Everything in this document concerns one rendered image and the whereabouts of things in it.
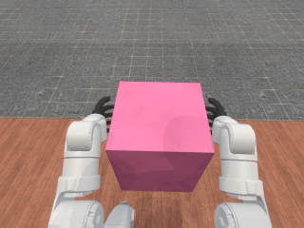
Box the robot left upper arm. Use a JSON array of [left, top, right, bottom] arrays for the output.
[[48, 200, 105, 228]]

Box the robot right upper arm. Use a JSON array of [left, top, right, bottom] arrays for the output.
[[214, 202, 272, 228]]

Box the robot right forearm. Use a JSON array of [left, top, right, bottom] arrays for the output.
[[212, 116, 273, 228]]

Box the robot left forearm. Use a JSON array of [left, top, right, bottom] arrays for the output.
[[47, 113, 107, 228]]

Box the carton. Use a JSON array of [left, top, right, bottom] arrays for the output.
[[105, 81, 215, 193]]

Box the robot left hand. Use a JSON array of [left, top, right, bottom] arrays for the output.
[[92, 96, 115, 133]]

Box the robot right hand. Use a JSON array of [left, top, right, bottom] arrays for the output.
[[205, 98, 227, 135]]

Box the robot left thigh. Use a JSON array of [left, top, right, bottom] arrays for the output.
[[104, 204, 135, 228]]

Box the robot left shin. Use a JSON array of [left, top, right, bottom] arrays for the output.
[[120, 201, 129, 205]]

